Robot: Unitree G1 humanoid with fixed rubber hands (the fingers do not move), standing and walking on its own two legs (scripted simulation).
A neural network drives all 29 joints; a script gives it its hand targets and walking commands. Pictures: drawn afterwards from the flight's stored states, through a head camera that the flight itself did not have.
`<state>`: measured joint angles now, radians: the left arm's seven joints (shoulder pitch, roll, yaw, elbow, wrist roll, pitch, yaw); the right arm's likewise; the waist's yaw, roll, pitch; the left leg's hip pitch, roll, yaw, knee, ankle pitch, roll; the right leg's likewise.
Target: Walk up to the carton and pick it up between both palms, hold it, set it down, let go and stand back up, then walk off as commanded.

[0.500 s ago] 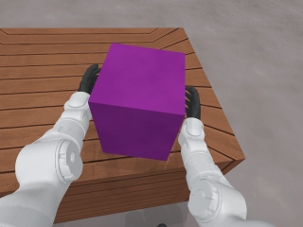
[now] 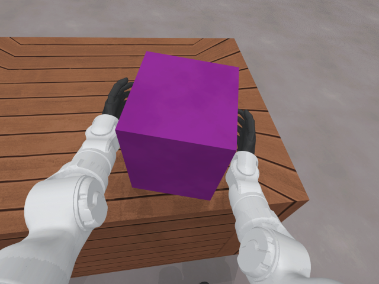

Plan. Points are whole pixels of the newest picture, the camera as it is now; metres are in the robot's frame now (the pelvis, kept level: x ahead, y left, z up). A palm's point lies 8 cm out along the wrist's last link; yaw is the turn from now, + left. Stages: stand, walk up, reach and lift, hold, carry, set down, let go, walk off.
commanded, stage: reach and lift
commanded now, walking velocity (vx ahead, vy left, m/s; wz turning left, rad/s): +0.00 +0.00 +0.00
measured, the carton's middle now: (181, 132) +0.44 -0.02 +0.05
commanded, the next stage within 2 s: none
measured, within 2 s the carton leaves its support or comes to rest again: neither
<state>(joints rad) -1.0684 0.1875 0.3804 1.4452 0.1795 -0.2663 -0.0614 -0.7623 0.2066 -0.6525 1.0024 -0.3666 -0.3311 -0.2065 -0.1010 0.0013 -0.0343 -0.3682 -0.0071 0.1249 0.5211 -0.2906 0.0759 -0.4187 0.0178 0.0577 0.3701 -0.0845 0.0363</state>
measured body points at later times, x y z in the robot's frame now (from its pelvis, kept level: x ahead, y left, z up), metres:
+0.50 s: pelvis -0.01 +0.00 +0.00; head +0.00 +0.02 +0.45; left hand +0.45 +0.12 +0.13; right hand +0.39 -0.16 +0.09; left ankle -0.02 +0.05 -0.74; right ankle +0.06 -0.15 -0.74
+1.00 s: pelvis -0.02 -0.01 +0.00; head -0.04 +0.01 +0.45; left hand +0.43 +0.12 +0.18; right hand +0.38 -0.17 +0.13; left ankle -0.02 +0.05 -0.74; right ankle +0.06 -0.15 -0.74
